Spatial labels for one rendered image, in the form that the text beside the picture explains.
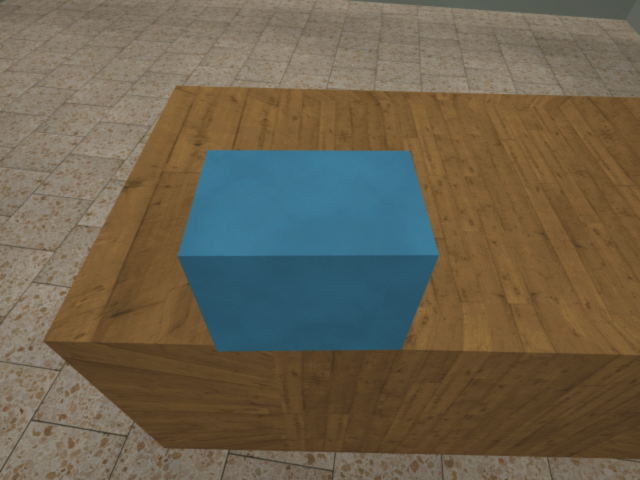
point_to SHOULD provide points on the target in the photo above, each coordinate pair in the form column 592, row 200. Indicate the pedestal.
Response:
column 526, row 341

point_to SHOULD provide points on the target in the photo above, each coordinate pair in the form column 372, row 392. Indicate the carton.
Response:
column 306, row 250

